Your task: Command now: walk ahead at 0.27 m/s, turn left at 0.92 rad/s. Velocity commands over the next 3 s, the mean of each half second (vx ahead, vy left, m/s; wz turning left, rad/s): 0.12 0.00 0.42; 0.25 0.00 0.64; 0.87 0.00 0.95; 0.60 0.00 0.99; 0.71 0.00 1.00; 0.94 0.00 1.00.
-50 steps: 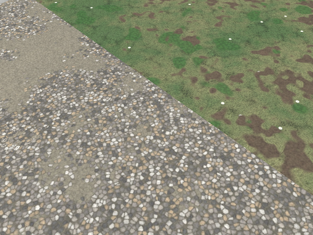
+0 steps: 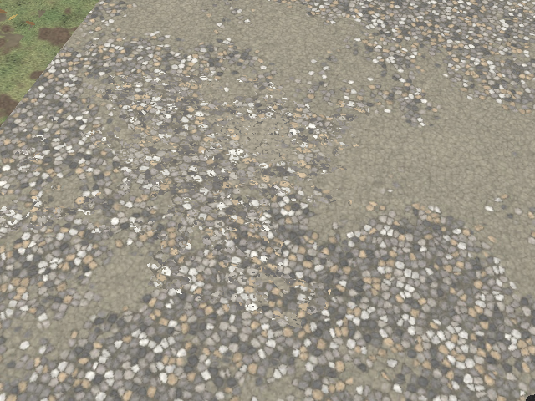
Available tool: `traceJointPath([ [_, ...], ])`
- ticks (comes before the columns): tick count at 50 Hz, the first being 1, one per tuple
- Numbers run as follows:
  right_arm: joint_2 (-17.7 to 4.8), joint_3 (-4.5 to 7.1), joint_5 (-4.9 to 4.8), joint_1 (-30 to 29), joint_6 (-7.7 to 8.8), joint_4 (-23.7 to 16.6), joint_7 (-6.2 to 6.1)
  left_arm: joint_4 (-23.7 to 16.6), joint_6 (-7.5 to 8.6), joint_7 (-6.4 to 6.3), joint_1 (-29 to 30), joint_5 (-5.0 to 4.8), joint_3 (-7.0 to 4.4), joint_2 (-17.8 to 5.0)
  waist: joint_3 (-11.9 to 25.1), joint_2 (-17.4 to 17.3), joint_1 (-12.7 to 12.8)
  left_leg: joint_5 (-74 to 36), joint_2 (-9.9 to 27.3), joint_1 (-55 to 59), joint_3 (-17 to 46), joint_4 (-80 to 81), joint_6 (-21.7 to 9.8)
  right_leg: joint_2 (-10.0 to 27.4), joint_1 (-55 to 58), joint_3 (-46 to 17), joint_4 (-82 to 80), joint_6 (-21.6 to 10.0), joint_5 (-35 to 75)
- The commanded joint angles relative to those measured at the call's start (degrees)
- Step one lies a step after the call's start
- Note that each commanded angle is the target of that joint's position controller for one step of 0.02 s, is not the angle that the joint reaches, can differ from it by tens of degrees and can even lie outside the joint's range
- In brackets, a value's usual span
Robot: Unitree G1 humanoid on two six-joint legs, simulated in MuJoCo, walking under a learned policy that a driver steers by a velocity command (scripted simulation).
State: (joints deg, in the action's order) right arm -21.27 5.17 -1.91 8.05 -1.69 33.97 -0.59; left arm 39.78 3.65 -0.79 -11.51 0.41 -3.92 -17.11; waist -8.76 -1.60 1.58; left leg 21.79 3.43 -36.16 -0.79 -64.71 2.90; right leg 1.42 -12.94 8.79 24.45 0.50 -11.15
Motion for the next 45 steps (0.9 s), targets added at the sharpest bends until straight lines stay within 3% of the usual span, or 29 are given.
traceJointPath([
  [1, 0.45, -0.43, 0.62, 4.21, -0.30, -2.70, 1.15, -3.44, 0.64, -0.53, 7.03, -1.06, -2.51, -8.99, 11.96, 6.70, -2.59, -11.68, 2.96, 6.72, 2.74, 11.87, -1.23, 16.24, 5.98, -6.81, -9.15, -10.89, 32.21],
  [3, 0.05, -0.24, 0.91, 2.87, -0.43, -2.47, 2.01, -2.63, 0.51, -0.07, 8.07, -2.15, -2.59, -9.68, 11.43, 6.13, -2.69, -16.68, 0.87, 12.24, 1.20, 19.85, -2.84, 14.27, 4.95, -2.68, -8.26, -9.32, 30.62],
  [6, -2.28, 0.73, 1.43, 0.54, -0.53, -3.37, 2.93, -1.34, 0.38, 0.64, 7.00, -3.82, -3.13, -11.62, 10.46, 5.58, -2.88, -15.49, -1.68, 16.30, -0.39, 27.78, -5.17, 14.78, 6.64, -1.32, -3.61, -8.21, 31.80],
  [8, -4.65, 2.17, 2.02, 5.87, -0.11, -1.86, 2.68, -0.73, 0.04, 0.74, 6.51, -4.38, -2.90, -11.20, 12.70, 2.96, -6.35, -19.92, -5.21, 27.05, -2.38, 35.54, -8.10, 12.26, 4.21, 1.28, 7.94, -5.85, 32.91],
  [9, -8.49, 3.45, 2.10, 9.31, 0.02, -1.25, 1.59, -0.13, -0.09, 1.02, 2.58, -2.81, -2.14, -9.47, 14.78, -3.60, -7.38, -38.53, -2.88, 36.02, 2.19, 38.10, -10.57, 8.27, -1.90, 3.00, 19.35, -2.34, 21.55],
  [10, -13.35, 3.49, 2.79, 7.61, 0.03, -3.25, 0.11, -1.47, -0.61, 1.41, -2.33, 1.28, -0.21, -4.71, 19.57, -18.93, -2.34, -66.89, 14.28, 48.66, 23.35, 33.96, -20.60, 1.04, -18.45, 2.25, 40.85, 2.31, -28.84],
  [11, -10.39, 2.05, 3.39, 5.69, 0.86, -5.46, 0.63, -0.56, -1.50, 1.53, -2.78, -0.32, -0.08, -7.57, 30.72, -11.92, -4.32, -51.42, 20.50, 46.27, 34.86, 39.64, -27.93, -0.55, -19.28, -9.67, 49.58, 2.86, -30.90],
  [12, -7.69, 1.22, 2.76, 3.70, 1.65, -5.19, 1.21, -0.69, -2.45, 1.32, 2.01, -2.14, -0.90, -10.44, 25.10, -4.76, -5.20, -43.32, 17.33, 41.37, 29.08, 41.73, -25.01, 1.29, -21.11, -11.07, 50.20, 2.50, -26.73],
  [14, -4.57, 0.12, 1.50, 0.10, 2.25, -3.34, 1.14, -0.10, -3.45, -0.02, 3.69, -1.12, -0.51, -8.75, 17.61, -0.97, -3.10, -31.75, 12.11, 33.09, 22.06, 42.91, -18.89, 3.89, -21.11, -11.43, 43.23, 2.47, -20.48],
  [16, -4.59, -0.19, 2.68, -3.43, 2.08, -2.84, 0.60, 0.70, -4.28, -0.38, 1.77, -0.63, -0.49, -8.63, 16.21, -3.49, -0.43, -32.10, 9.29, 23.85, 17.48, 44.54, -17.63, 3.18, -13.07, -10.43, 39.16, 3.42, -16.22],
  [18, -3.63, -0.38, 3.19, -4.68, 2.18, -2.02, 0.16, 1.61, -4.57, -0.55, 0.16, -0.55, 0.24, -6.41, 17.04, -3.96, 0.23, -33.37, 7.78, 21.62, 14.43, 44.69, -17.65, 2.59, -8.91, -9.63, 32.16, 4.06, -14.94],
  [20, -3.27, -0.41, 3.09, -4.29, 2.04, -0.64, -0.05, 1.74, -4.76, -0.57, 1.64, -0.37, 1.13, -4.49, 17.16, -3.96, -0.87, -29.83, 7.11, 21.10, 13.52, 44.54, -17.40, 2.37, -6.09, -9.39, 25.20, 4.00, -13.03],
  [23, -2.46, -0.85, 3.04, -3.52, 1.58, 1.42, 0.02, 2.07, -5.08, -0.20, 2.63, -0.52, 1.35, -4.58, 16.40, -4.73, -1.56, -18.97, 7.23, 19.67, 15.00, 44.83, -16.62, 1.65, -2.11, -9.00, 17.45, 3.14, -8.89],
  [25, -0.68, -1.59, 2.39, -4.28, 1.38, 2.65, 0.24, 3.31, -5.01, 0.42, 0.43, 0.19, 1.63, -3.45, 15.01, -4.11, 0.51, -7.28, 5.10, 15.49, 14.23, 44.12, -13.37, 0.43, 4.70, -7.23, 6.84, 1.30, -1.34],
  [26, -0.61, -1.55, 2.11, -2.02, 1.35, 3.70, 0.26, 2.78, -5.02, 0.49, 1.19, 1.08, 1.46, -4.51, 12.74, -3.02, 0.15, -2.59, 2.50, 12.39, 14.70, 43.43, -10.53, 0.89, 6.61, -8.21, 3.24, -0.15, 0.97],
  [27, -1.16, -1.23, 2.18, -1.14, 1.27, 3.99, 0.07, 1.56, -5.00, 0.12, 1.04, 1.77, 0.68, -8.57, 10.62, 2.47, -0.67, 1.13, -1.00, 9.12, 13.23, 38.14, -7.79, 7.27, 6.62, -14.51, 0.49, -2.76, 4.19],
  [28, -0.75, -0.69, 1.21, -0.64, 1.07, 3.25, -0.34, 2.61, -5.17, -0.03, 1.32, 1.65, -0.92, -13.07, 8.65, 13.52, -1.65, 2.86, -6.66, 8.59, 4.95, 32.83, -5.34, 13.76, -0.26, -18.76, -4.18, -7.60, -3.87],
  [29, -3.45, 0.20, 1.30, -2.63, 0.97, 3.11, -0.60, 1.78, -4.84, -0.30, 3.16, 1.59, -0.96, -12.08, 6.84, 15.99, 0.00, 2.26, -7.86, 9.82, 1.46, 23.68, -3.58, 17.41, -3.75, -23.74, -9.38, -11.02, -6.39],
  [30, -4.45, 1.22, 1.08, -4.03, 0.81, 2.34, -0.61, 1.55, -4.37, -1.05, 4.44, 1.89, -0.81, -11.06, 6.04, 17.19, 0.48, 5.51, -6.87, 6.93, 1.37, 14.42, -2.95, 19.78, -2.52, -25.00, -9.89, -12.42, -0.56],
  [31, -4.27, 1.92, 0.75, -2.95, 0.20, 3.12, -0.82, 1.22, -3.92, -1.77, 4.66, 1.92, -0.59, -9.98, 6.93, 14.93, 0.44, 8.77, -6.32, 3.94, 2.87, 5.53, -2.05, 20.51, 0.37, -24.10, -8.98, -13.39, 8.65],
  [32, -3.69, 2.24, 0.66, -0.78, -0.46, 3.67, -0.83, 1.01, -3.49, -2.22, 5.94, 1.13, -0.45, -8.96, 7.76, 12.64, -0.60, 8.29, -4.85, 1.36, 4.47, 0.99, -1.24, 20.73, 3.69, -21.49, -7.22, -13.20, 15.54],
  [34, -0.31, 1.57, 0.38, -0.05, -1.27, 3.78, -0.64, 1.14, -3.62, -2.61, 6.64, 0.20, -0.52, -7.66, 8.66, 9.86, -0.86, 5.19, -2.73, -0.73, 3.13, 3.77, 0.06, 18.16, 8.95, -14.92, -5.25, -11.02, 20.23],
  [36, 1.53, 0.89, 0.13, -2.13, -1.46, 2.37, 0.06, 1.71, -4.51, -2.67, 5.81, 0.13, -1.06, -8.13, 9.81, 10.48, 0.71, 2.89, -1.62, 1.72, 0.32, 10.35, 1.04, 16.82, 10.99, -10.28, -4.67, -10.25, 20.35],
  [38, 1.67, 0.47, -0.21, -4.38, -1.48, 0.22, 1.55, 2.73, -4.67, -2.24, 2.19, -0.83, -2.12, -10.19, 12.62, 11.62, 2.84, 1.69, -0.45, 6.24, -2.06, 16.49, -0.09, 18.08, 11.20, -9.84, -9.44, -9.92, -1.33],
  [39, 0.80, 0.69, -0.24, -4.02, -1.39, -0.23, 2.20, 2.90, -4.23, -1.83, 2.38, -1.48, -2.57, -11.30, 12.13, 12.40, 2.33, 2.24, -0.33, 8.64, -3.11, 18.91, -1.29, 18.62, 9.46, -10.16, -11.64, -9.42, -10.61],
  [41, -0.72, 1.26, -0.17, -1.44, -0.90, 0.54, 3.05, 2.80, -3.08, -0.87, 3.98, -1.99, -3.11, -12.34, 10.39, 12.30, 0.34, 2.82, -0.76, 13.66, -5.66, 23.56, -3.90, 18.98, 6.24, -9.18, -13.83, -8.40, -20.10],
  [43, -0.28, 1.49, -0.27, 4.80, -0.35, 3.62, 3.12, 2.63, -2.54, -0.16, 6.69, -2.26, -3.18, -11.68, 9.09, 9.69, -3.56, -0.46, -1.76, 21.58, -9.19, 30.03, -6.34, 18.14, 2.30, -5.25, -10.89, -6.74, -23.16],
  [44, -0.23, 1.80, -0.38, 10.24, -0.08, 6.37, 2.79, 2.42, -2.43, -0.05, 7.79, -2.06, -2.85, -10.13, 9.18, 6.89, -6.07, -1.84, -3.78, 28.52, -11.32, 33.36, -7.73, 16.15, -1.46, -1.92, -5.46, -5.44, -22.96],
  [45, -2.78, 3.28, -0.75, 18.56, 0.29, 9.85, 2.18, 1.99, -2.21, 0.13, 8.21, -1.24, -1.88, -6.76, 10.40, -0.66, -9.45, 0.41, -5.36, 39.06, -8.48, 36.52, -10.53, 11.97, -7.85, 2.88, 9.81, -3.39, -17.28],
])
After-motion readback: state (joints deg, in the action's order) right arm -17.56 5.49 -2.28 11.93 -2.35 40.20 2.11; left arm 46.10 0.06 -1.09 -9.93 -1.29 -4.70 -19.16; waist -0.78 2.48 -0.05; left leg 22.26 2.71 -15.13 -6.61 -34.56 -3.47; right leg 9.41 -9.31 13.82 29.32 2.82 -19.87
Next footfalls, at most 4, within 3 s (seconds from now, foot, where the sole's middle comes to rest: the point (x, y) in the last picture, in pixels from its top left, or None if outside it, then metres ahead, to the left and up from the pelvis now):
0.18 left None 0.24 0.11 -0.77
0.52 right None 0.22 -0.14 -0.77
0.90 left None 0.13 0.12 -0.77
1.32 right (194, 299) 0.62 0.22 -0.77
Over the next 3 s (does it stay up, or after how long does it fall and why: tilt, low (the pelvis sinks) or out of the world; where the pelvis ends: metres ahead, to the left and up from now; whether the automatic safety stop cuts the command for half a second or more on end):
stays up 0.36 1.19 0.00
